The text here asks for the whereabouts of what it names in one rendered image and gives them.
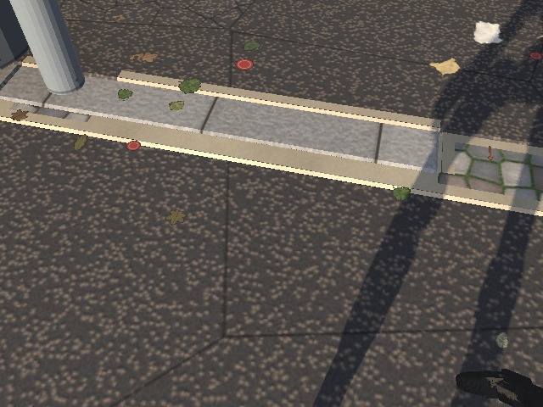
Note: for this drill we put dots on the robot right hand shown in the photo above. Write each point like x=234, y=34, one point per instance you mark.
x=507, y=386

